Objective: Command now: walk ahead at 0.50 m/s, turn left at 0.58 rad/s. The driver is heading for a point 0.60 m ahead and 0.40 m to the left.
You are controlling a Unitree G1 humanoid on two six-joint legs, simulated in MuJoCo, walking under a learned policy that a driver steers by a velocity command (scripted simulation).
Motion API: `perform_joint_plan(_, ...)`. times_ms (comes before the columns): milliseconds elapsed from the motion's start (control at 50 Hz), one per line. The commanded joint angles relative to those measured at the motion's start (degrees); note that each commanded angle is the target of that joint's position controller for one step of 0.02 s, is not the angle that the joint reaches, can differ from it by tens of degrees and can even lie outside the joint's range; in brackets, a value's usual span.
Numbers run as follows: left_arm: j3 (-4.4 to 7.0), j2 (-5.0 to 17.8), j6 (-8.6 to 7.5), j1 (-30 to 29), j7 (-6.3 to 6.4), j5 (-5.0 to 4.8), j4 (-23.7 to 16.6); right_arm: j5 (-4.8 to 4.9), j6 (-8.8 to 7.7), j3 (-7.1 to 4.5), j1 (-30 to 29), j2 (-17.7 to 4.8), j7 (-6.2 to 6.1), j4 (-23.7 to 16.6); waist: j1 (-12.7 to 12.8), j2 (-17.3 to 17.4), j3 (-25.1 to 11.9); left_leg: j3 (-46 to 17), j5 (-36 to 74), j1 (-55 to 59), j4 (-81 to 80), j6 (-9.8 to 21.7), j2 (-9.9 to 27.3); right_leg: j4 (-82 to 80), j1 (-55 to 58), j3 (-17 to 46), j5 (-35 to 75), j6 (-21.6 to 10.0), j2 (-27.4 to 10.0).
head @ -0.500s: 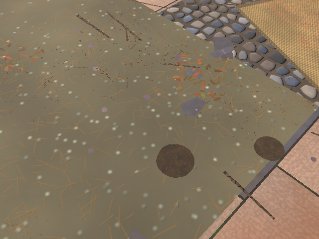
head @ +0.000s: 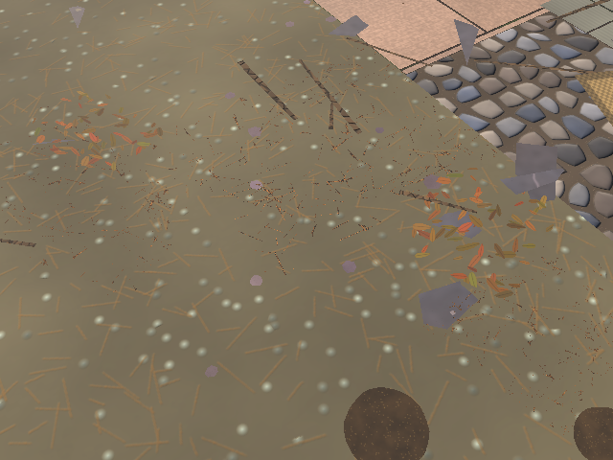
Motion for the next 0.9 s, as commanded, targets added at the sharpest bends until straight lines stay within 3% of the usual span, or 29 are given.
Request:
perform_joint_plan(20,1.83,5.3,-0.25,7.7,0.36,-0.31,-0.5,-1.05,0.09,-0.68,-1.1,-4.3,1.01,-4.3,4.4,-5.2,-2.9,0.7,5.9,-19.8,7.4,-0.9,7.6,-19.0,18.2,20.7,-5.5,-6.4,-17.5)
perform_joint_plan(60,1.78,5.2,-1.25,9.4,0.16,-0.84,1.0,-1.5,1.42,-0.47,-1.0,-3.2,1.98,-4.6,3.6,-7.7,-2.3,1.8,7.2,-18.0,6.5,-1.6,8.3,-20.3,15.4,13.5,3.1,-5.5,-15.4)
perform_joint_plan(120,2.26,5.9,-2.48,11.4,-0.32,-1.45,2.3,-1.43,2.25,-0.06,-5.5,-2.2,2.95,-6.7,3.5,-7.0,-1.8,2.5,11.0,-22.4,5.2,-2.3,9.4,-22.1,16.7,7.8,10.0,-6.6,-15.9)
perform_joint_plan(220,2.48,5.9,-2.34,13.9,-0.42,-1.27,4.2,-1.26,1.99,0.95,-15.2,-0.7,4.05,-10.3,4.8,-6.2,0.5,5.4,20.7,-25.7,-6.9,-3.4,10.2,-23.3,18.2,-1.7,14.8,-6.1,-14.1)
perform_joint_plan(320,3.07,8.0,-1.81,17.2,0.08,-1.33,6.0,-1.57,1.7,1.77,-23.3,-0.2,4.98,-13.4,6.8,-6.1,2.2,10.8,21.5,-21.0,-20.5,-1.1,9.4,-21.9,22.0,-7.0,19.0,-4.8,-15.5)
perform_joint_plan(360,3.26,9.0,-0.99,18.5,0.4,-1.28,6.9,-1.96,1.79,1.57,-24.0,-0.8,4.78,-14.0,6.6,-6.2,2.0,12.5,16.8,-19.2,-23.3,0.7,7.8,-18.2,25.6,-8.8,27.7,-4.2,-16.3)
perform_joint_plan(380,3.41,9.8,-0.55,18.8,0.58,-1.23,7.2,-2.14,1.83,1.35,-23.0,-1.2,4.5,-13.9,5.9,-6.8,0.9,13.7,13.6,-16.6,-24.2,1.9,6.0,-14.3,27.0,-10.0,37.1,-3.8,-16.5)
perform_joint_plan(420,3.63,11.4,0.55,18.9,0.81,-1.26,7.4,-2.39,1.34,0.26,-14.2,-2.9,3.64,-11.6,2.0,-6.9,-5.0,14.7,9.1,-5.7,-27.1,4.7,1.4,1.2,27.4,-11.8,49.4,-3.3,-16.3)
perform_joint_plan(440,3.46,11.3,0.92,18.1,0.78,-1.31,6.7,-2.85,0.84,-0.9,-4.2,-4.8,2.82,-8.3,-2.5,-4.0,-10.6,12.6,10.9,7.8,-31.2,6.8,0.7,15.1,20.7,-13.0,42.5,-1.8,-15.1)
perform_joint_plan(460,2.34,7.1,0.68,19.3,0.13,-2.0,3.3,-3.17,0.95,-2.82,1.7,-11.2,1.81,-7.6,-3.6,5.7,-17.9,-8.8,0.1,26.2,-33.5,12.0,15.4,34.5,1.0,-13.3,15.0,1.1,-11.1)
perform_joint_plan(480,2.45,6.4,0.24,16.3,-0.6,-1.37,-0.6,-1.03,1.47,-3.7,0.1,-15.3,1.39,-9.1,-1.4,11.9,-21.3,-36.9,6.1,32.9,-42.1,17.9,26.6,49.1,-15.6,-4.9,-22.2,3.7,-0.2)
perform_joint_plan(500,2.84,8.8,0.0,9.5,-0.73,-0.88,-1.8,-0.36,1.94,-3.43,0.9,-13.7,0.84,-8.5,-3.4,3.2,-15.5,-29.7,14.1,30.5,-42.9,16.7,24.6,49.9,-21.7,2.7,-17.4,3.1,-3.2)
perform_joint_plan(520,2.14,7.1,-0.66,9.1,-0.87,-1.63,-1.9,-0.04,1.74,-2.74,-1.5,-10.9,0.32,-7.5,-1.0,1.4,-8.7,-21.7,21.2,23.0,-42.9,15.3,23.1,45.7,-21.2,2.9,-12.1,2.6,-5.6)
perform_joint_plan(540,2.05,6.7,-0.8,10.5,-0.78,-1.49,-0.8,0.03,1.35,-1.97,-4.1,-8.2,0.13,-7.4,1.9,-1.0,-4.8,-16.4,27.7,15.7,-43.6,12.7,19.8,39.7,-17.3,3.1,-10.2,2.5,-7.5)
perform_joint_plan(560,2.11,6.7,-0.03,11.4,-0.75,-0.46,-0.6,0.37,0.91,-1.44,-6.2,-6.8,-0.06,-7.5,4.2,-0.7,-3.3,-12.9,31.5,10.6,-44.3,11.3,16.9,36.5,-13.6,3.5,-10.0,3.0,-8.2)
perform_joint_plan(600,2.09,6.4,1.89,13.7,-1.1,0.61,0.1,0.59,-0.19,-0.92,-7.3,-5.6,0.23,-8.0,6.0,0.3,-4.6,-10.2,35.0,6.5,-45.5,11.2,14.4,33.8,-9.2,3.0,-9.4,4.1,-8.0)
perform_joint_plan(660,1.9,5.3,2.92,9.7,-1.5,0.39,-1.3,0.47,-0.93,-1.42,-4.3,-7.2,0.54,-7.0,5.3,0.3,-3.0,-9.7,31.0,4.1,-48.1,11.1,12.7,28.2,-11.5,2.2,-4.3,5.2,-7.4)
perform_joint_plan(740,1.76,5.3,2.84,0.1,-1.51,0.19,-4.3,0.48,-1.01,-1.49,0.9,-7.2,0.49,-5.6,1.9,1.3,-0.2,-11.8,28.3,7.5,-49.0,9.8,12.2,18.1,-17.3,2.8,4.0,5.8,-6.6)
perform_joint_plan(840,1.08,5.1,1.9,-8.4,-2.02,-0.38,-7.4,0.06,-1.03,-1.62,5.9,-7.8,-0.15,-4.3,-1.3,1.9,0.1,-13.6,35.7,13.5,-44.9,8.8,12.6,8.3,-17.5,2.8,7.7,4.8,-3.5)
perform_joint_plan(900,1.06,6.1,1.19,-8.5,-1.94,-0.77,-8.4,-0.25,-0.93,-1.86,5.5,-8.8,-0.85,-4.5,-0.3,3.0,0.1,-15.8,39.9,14.3,-41.8,7.0,13.5,2.7,-11.4,3.6,5.9,3.2,-1.7)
